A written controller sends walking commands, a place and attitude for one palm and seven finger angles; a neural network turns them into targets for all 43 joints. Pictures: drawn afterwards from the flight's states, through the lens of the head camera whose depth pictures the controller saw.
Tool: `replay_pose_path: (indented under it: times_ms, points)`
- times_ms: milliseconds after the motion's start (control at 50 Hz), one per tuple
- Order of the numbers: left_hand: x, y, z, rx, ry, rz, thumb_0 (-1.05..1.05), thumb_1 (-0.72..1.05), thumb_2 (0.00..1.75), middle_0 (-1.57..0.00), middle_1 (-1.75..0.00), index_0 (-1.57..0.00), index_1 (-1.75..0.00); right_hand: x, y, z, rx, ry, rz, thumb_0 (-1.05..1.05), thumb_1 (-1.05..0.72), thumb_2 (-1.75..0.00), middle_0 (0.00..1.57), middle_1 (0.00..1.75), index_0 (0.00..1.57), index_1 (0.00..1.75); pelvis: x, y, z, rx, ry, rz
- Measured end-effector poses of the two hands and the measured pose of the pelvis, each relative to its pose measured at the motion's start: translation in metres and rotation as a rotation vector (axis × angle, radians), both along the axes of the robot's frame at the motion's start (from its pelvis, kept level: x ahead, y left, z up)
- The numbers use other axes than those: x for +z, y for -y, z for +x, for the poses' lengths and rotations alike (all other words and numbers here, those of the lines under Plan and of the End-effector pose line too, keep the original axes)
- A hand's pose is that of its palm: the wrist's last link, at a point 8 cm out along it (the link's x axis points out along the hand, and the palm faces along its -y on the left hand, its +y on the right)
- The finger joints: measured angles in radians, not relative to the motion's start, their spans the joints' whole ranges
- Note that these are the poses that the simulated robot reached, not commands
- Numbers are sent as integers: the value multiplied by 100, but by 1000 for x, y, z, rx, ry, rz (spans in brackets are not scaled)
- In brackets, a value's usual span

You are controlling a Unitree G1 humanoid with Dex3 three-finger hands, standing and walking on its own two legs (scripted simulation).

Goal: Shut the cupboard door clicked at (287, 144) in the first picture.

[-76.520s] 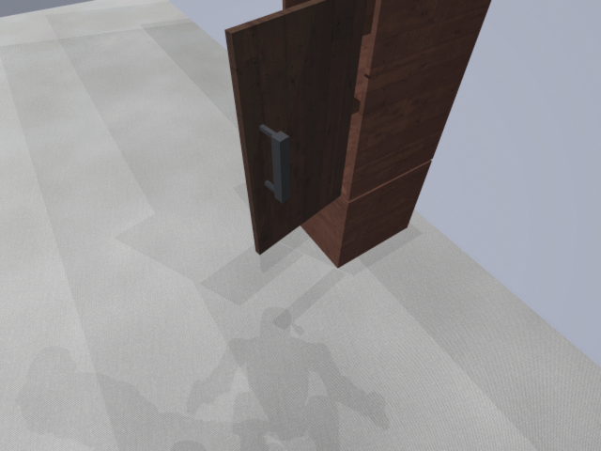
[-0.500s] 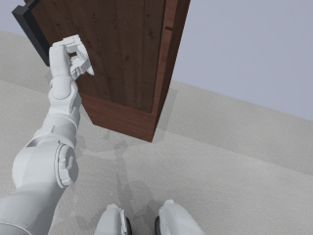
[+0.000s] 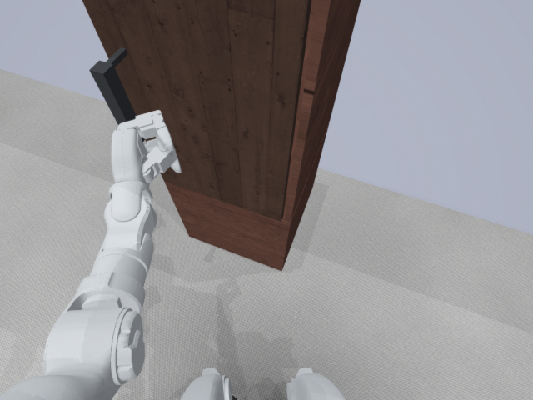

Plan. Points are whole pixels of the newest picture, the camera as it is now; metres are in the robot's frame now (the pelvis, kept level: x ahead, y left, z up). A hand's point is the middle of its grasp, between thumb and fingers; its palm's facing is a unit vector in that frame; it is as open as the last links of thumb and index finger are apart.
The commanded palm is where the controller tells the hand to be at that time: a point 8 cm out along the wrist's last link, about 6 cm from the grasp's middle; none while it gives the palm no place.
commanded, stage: draw the hand back to the body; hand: left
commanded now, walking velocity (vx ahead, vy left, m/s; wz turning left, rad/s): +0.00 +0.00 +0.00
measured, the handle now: (128, 100) +0.62 +0.22 +0.05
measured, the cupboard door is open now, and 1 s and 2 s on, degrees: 0 0 0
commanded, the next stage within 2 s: step back with the hand held close in 1.40 s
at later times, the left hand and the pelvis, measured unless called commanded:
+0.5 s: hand (76, 233) +0.31 +0.19 +0.15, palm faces +0.14 -0.97 -0.18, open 3.1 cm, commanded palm +0.27 +0.24 +0.17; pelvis +0.00 +0.01 +0.06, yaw +1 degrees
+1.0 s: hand out of the picture +0.20 +0.28 +0.23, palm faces +0.46 -0.80 -0.39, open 5.9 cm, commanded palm +0.14 +0.32 +0.25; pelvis +0.02 +0.01 +0.08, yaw +2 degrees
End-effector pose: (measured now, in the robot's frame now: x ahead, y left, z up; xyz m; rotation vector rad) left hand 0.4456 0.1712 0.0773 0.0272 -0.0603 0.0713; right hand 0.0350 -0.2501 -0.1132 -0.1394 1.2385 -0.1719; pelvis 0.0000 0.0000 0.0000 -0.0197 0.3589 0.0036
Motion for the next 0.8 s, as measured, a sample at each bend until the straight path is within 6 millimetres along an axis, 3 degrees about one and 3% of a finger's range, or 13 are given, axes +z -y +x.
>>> replay_pose_path:
  times_ms: [140, 240, 360, 460, 600, 800]
  points:
    - [22, -33, -55, 38, -40, -11, 2, 90, 90, -130, -150, -130, -150, 24, -6, 13, 2, 71, 19, 0, -91, -89, 20, 30, 20, 30, 24, 2, 4, 5, 105, 3]
    - [46, -39, -86, -1, 32, -5, 2, 90, 90, -130, -150, -130, -150, 41, 0, 41, 40, 186, -22, 0, -91, -89, 20, 30, 20, 30, 32, 2, -1, 26, 164, -3]
    - [55, -45, -118, -32, -11, 25, 2, 90, 90, -127, -146, -126, -146, 63, 0, 81, 61, 347, -44, 1, -91, -89, 20, 30, 20, 30, 40, -2, -7, 21, 221, 4]
    - [72, -57, -156, 33, -45, 132, 2, 90, 90, -118, -136, -117, -136, 86, -13, 113, 51, 440, -41, 1, -91, -89, 20, 30, 20, 30, 53, -5, -5, 13, 283, 13]
    - [99, -91, -193, 171, -39, 195, 2, 90, 90, -101, -118, -101, -118, 109, -39, 147, 127, 519, -19, 1, -91, -89, 20, 30, 20, 30, 65, -7, -3, 31, 354, 13]
    - [130, -115, -245, 274, -14, 272, 2, 90, 90, -74, -89, -74, -88, 114, -62, 165, 197, 553, 28, 1, -91, -89, 20, 30, 20, 30, 74, -13, 9, 36, 400, 18]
